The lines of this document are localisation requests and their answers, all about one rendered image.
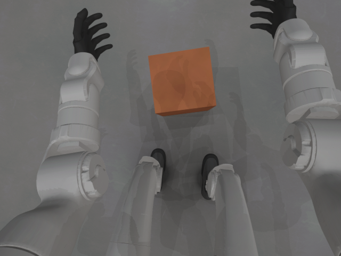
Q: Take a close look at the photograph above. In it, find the carton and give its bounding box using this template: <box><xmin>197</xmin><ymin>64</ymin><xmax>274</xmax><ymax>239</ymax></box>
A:
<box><xmin>148</xmin><ymin>47</ymin><xmax>216</xmax><ymax>116</ymax></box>

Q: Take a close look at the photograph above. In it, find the robot left forearm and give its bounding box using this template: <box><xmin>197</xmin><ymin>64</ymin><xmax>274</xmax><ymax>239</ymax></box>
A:
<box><xmin>36</xmin><ymin>52</ymin><xmax>104</xmax><ymax>194</ymax></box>

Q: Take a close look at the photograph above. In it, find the right robot upper arm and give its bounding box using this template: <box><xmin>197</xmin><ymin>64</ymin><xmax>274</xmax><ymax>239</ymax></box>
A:
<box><xmin>280</xmin><ymin>118</ymin><xmax>341</xmax><ymax>256</ymax></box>

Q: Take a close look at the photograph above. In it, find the left robot thigh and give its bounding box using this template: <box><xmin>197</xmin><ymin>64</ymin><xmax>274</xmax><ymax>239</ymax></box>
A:
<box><xmin>105</xmin><ymin>162</ymin><xmax>163</xmax><ymax>256</ymax></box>

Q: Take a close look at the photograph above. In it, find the right robot hand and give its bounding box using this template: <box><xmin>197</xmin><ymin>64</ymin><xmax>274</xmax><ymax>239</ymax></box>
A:
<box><xmin>250</xmin><ymin>0</ymin><xmax>297</xmax><ymax>39</ymax></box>

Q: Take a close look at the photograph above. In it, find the left robot foot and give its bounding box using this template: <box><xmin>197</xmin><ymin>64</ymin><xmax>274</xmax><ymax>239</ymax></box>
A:
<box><xmin>151</xmin><ymin>148</ymin><xmax>166</xmax><ymax>193</ymax></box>

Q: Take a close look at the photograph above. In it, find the robot right forearm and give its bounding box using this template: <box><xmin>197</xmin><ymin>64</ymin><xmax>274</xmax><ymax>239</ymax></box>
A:
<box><xmin>273</xmin><ymin>18</ymin><xmax>341</xmax><ymax>123</ymax></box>

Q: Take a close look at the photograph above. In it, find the left robot hand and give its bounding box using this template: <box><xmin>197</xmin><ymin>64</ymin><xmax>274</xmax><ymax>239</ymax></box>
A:
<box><xmin>73</xmin><ymin>8</ymin><xmax>113</xmax><ymax>61</ymax></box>

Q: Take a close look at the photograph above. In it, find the left robot upper arm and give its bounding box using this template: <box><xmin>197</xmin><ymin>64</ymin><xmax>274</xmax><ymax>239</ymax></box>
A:
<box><xmin>0</xmin><ymin>150</ymin><xmax>109</xmax><ymax>256</ymax></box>

